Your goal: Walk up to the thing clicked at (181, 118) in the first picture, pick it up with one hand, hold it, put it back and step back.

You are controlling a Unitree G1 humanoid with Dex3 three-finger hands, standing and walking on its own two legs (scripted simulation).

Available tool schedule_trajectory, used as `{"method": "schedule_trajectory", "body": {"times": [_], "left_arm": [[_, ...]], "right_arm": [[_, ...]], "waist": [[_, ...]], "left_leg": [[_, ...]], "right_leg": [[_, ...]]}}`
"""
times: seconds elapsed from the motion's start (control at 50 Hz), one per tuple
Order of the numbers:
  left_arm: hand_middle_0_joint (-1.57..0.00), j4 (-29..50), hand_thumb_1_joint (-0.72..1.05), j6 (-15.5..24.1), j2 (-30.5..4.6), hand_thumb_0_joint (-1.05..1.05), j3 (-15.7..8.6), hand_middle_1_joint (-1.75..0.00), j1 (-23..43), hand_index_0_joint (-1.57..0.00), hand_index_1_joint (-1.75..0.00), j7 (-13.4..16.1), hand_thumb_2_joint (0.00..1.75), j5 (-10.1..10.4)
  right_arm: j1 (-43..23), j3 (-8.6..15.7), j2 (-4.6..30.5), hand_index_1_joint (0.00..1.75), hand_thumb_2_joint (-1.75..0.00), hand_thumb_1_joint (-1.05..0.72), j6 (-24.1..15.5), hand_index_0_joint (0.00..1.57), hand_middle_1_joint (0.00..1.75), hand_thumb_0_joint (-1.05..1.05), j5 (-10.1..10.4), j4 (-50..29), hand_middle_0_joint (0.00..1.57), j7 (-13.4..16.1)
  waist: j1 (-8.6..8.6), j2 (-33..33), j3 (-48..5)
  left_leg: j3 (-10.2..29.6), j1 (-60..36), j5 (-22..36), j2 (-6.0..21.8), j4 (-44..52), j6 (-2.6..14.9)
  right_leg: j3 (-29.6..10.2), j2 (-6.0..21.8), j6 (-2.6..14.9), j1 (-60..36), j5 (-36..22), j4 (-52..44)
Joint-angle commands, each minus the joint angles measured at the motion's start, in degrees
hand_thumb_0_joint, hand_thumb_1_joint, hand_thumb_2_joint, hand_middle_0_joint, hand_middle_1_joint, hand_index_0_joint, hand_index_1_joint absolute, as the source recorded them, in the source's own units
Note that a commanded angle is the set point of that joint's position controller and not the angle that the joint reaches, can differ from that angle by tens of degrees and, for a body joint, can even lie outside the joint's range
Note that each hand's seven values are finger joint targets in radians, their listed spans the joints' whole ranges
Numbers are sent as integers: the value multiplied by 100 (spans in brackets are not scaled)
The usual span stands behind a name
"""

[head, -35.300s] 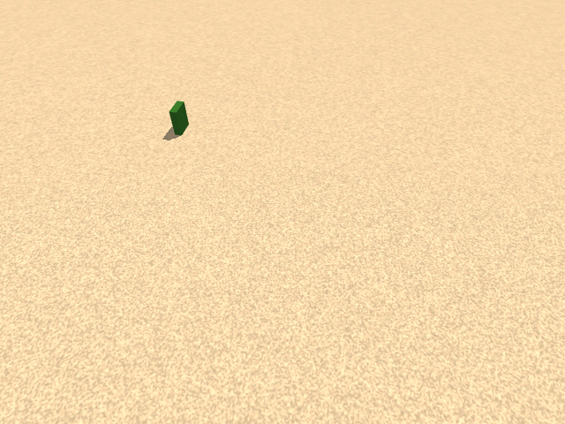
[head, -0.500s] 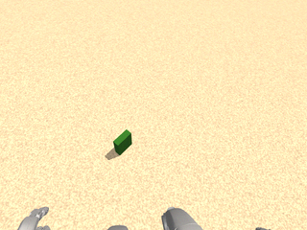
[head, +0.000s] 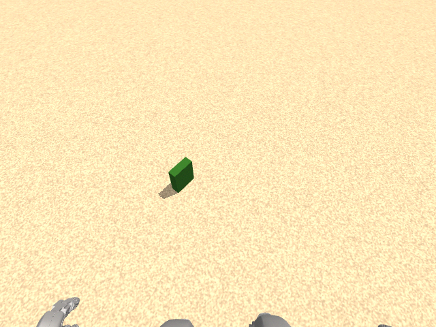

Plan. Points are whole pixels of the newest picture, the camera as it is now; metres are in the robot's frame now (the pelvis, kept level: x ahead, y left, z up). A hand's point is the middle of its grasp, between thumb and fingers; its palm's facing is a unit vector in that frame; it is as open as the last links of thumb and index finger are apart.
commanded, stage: step back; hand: left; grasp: from the side
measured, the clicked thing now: (181, 175) +0.83 +0.19 -0.68
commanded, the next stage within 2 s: stand in 1.52 s
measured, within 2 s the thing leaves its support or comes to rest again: neither
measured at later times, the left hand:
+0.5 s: hand out of the picture -0.11 +0.23 -0.13, palm faces -0.05 -0.91 -0.41, open 7.3 cm
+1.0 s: hand out of the picture -0.11 +0.23 -0.14, palm faces +0.03 -0.92 -0.39, open 7.3 cm
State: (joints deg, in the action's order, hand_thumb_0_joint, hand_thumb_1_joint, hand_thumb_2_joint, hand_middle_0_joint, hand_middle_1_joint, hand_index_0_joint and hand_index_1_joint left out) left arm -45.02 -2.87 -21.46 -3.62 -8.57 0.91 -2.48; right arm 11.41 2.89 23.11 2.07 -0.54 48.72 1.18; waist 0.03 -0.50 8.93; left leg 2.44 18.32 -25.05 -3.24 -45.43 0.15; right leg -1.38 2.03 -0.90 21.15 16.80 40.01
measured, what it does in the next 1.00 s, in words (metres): walks backwards: left foot, then right foot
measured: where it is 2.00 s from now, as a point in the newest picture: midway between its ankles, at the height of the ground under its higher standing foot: outside the picture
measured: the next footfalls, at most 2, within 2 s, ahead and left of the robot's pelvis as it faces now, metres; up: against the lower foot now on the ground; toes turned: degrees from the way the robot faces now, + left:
left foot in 0.02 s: +0.03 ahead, +0.11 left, +0.00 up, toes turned -2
right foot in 0.38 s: -0.15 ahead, -0.16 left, +0.00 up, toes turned -2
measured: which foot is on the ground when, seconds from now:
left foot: up 0.00-0.00, down 0.02-0.40, up 0.42-0.70, down 0.72-1.00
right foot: down 0.00-0.04, up 0.06-0.36, down 0.38-0.74, up 0.76-0.96, down 0.98-1.00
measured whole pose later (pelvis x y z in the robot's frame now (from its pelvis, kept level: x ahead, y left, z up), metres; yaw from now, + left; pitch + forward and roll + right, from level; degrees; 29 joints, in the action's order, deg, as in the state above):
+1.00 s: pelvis -0.18 -0.05 +0.00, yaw +2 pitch -4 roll +0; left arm -56.0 1.6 -22.4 -3.9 -12.4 -1.0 -1.7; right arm 13.3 3.2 21.4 -0.3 -1.9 54.5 -1.0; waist -0.3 0.3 3.6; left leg 1.6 13.9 -20.7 1.4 -38.0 -0.3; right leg 1.6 0.6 0.9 16.7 15.8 36.1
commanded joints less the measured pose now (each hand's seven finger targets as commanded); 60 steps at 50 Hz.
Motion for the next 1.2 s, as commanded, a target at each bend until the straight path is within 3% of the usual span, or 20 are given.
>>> {"method": "schedule_trajectory", "body": {"times": [0.0,0.02,0.04,0.12,0.2,0.32,0.36,0.38,0.4,0.48,0.6,0.68,0.7,0.72,0.74,0.76,0.94,0.98,1.0,1.18], "left_arm": [[-20,497,90,-31,-1076,0,-262,-30,-249,-20,-30,39,90,132],[-20,612,90,-4,-999,0,-223,-30,-91,-20,-30,63,90,198],[-20,567,90,-19,-1252,0,-359,-30,369,-20,-30,132,90,130],[-20,180,90,-77,-1255,0,-407,-30,-306,-20,-30,66,90,191],[-20,246,90,-17,-1083,0,-391,-30,-253,-20,-30,-7,90,95],[-20,-400,90,152,-1066,0,-380,-30,-1106,-20,-30,-122,90,106],[-20,-565,90,213,-1492,0,-558,-30,-1269,-20,-30,-99,90,-60],[-20,-285,90,191,-2154,0,-690,-30,-820,-20,-30,-78,90,-61],[-20,-44,90,224,-2347,0,-704,-30,-232,-20,-30,-50,90,-81],[-20,-43,90,406,-1547,0,-524,-30,208,-20,-30,-9,90,-51],[-20,-295,90,465,-1693,0,-553,-30,-499,-20,-30,-70,90,-42],[-20,-295,90,376,-1467,0,-336,-30,-340,-20,-30,-118,90,44],[-20,-299,90,361,-1203,0,-228,-30,-410,-20,-30,-122,90,47],[-20,-203,90,378,-870,0,-114,-30,-185,-20,-30,-145,90,129],[-20,-208,90,361,-1301,0,-279,-30,197,-20,-30,-98,90,137],[-20,-210,90,381,-1408,0,-286,-30,201,-20,-30,-101,90,105],[-20,-935,90,563,-1108,0,-307,-30,-737,-20,-30,-110,90,99],[-20,-869,90,657,-1840,0,-442,-30,-763,-20,-30,-7,90,-4],[-20,-737,90,649,-2040,0,-471,-30,-244,-20,-30,-18,90,-9],[-20,-734,90,592,-1398,0,-217,-30,458,-20,-30,-37,90,147]], "right_arm": [[202,394,1223,30,-90,-90,-222,20,30,0,-180,-270,20,72],[-104,512,1942,30,-90,-90,-204,20,30,0,-140,-441,20,17],[-44,563,2112,30,-90,-90,-217,20,30,0,-170,-475,20,14],[-593,365,1407,30,-90,-90,-245,20,30,0,-159,-511,20,125],[-180,382,1227,30,-90,-90,-206,20,30,0,-147,-513,20,107],[-438,468,1649,30,-90,-90,-24,20,30,0,-182,-544,20,0],[-298,310,1071,30,-90,-90,22,20,30,0,-150,-586,20,-13],[-735,278,811,30,-90,-90,-28,20,30,0,-113,-745,20,61],[-823,392,1152,30,-90,-90,-26,20,30,0,-104,-673,20,90],[-60,308,1064,30,-90,-90,-146,20,30,0,-33,-132,20,1],[-395,288,1043,30,-90,-90,-282,20,30,0,-159,-60,20,-163],[207,350,895,30,-90,-90,-424,20,30,0,-126,309,20,-157],[518,410,994,30,-90,-90,-465,20,30,0,-158,384,20,-124],[719,528,1501,30,-90,-90,-487,20,30,0,-180,398,20,-99],[809,620,1943,30,-90,-90,-468,20,30,0,-141,364,20,-123],[631,604,1805,30,-90,-90,-495,20,30,0,-151,304,20,-117],[-444,261,962,30,-90,-90,-311,20,30,0,-98,59,20,-147],[-250,103,447,30,-90,-90,-263,20,30,0,-72,11,20,-90],[-233,257,906,30,-90,-90,-234,20,30,0,-96,182,20,-29],[271,256,727,30,-90,-90,-380,20,30,0,-129,835,20,-90]], "waist": [[200,21,-1276],[151,1300,-1253],[-230,1329,-1118],[292,654,-871],[-9,787,-1113],[232,1320,-1291],[265,-184,-886],[534,-1334,-568],[449,-1201,-76],[8,-549,-283],[494,-946,-241],[111,-613,-596],[-61,-216,-907],[-208,1014,-1022],[-398,908,-712],[-279,556,-441],[354,651,-570],[415,-1078,-593],[296,-692,-267],[-106,-666,-883]], "left_leg": [[1058,-1074,2014,1022,2364,368],[2521,-837,2796,2341,2479,1211],[3181,107,2846,2795,2691,1795],[1306,26,3187,1884,2102,1300],[1182,-1150,3036,1775,1920,1329],[872,-19,-50,1565,2133,954],[364,1678,-912,630,583,299],[342,1671,-858,-117,-508,-40],[830,1381,-696,164,-1430,-157],[595,1226,380,-70,-1838,-158],[94,1049,-359,281,373,-166],[-520,-868,739,-2,2230,91],[50,-1712,727,298,2307,195],[2293,-2025,-432,1581,2833,746],[3190,-1197,-1523,2334,3233,1509],[3089,-1057,-1292,2343,3209,1618],[590,1067,-549,1047,1765,564],[209,1695,-666,59,-181,109],[498,1053,-886,307,-737,39],[-341,-685,1030,304,1733,19]], "right_leg": [[-694,301,518,-44,-1009,516],[3,-581,235,616,1266,1364],[-668,-560,157,271,2115,2560],[-978,-705,184,517,1231,3598],[-711,-583,-68,781,1316,2389],[342,-394,263,-1180,746,-1091],[-1249,233,605,-1720,1701,-1937],[-3112,1844,1294,-56,3135,-2790],[-3706,2366,1712,942,3418,-3049],[-1348,1019,977,-76,1283,-2093],[-1573,1371,1160,-1088,2145,-2255],[-613,977,833,-596,185,-1338],[-343,805,672,-50,-140,-626],[336,-12,261,1062,775,405],[149,-75,242,1108,1831,1200],[-185,70,274,1211,1650,1504],[410,-300,198,-1800,-120,-1212],[-2811,1568,813,-1471,1946,-2733],[-3221,2175,1403,-368,2499,-2842],[-525,1001,764,-366,-1161,-1267]]}}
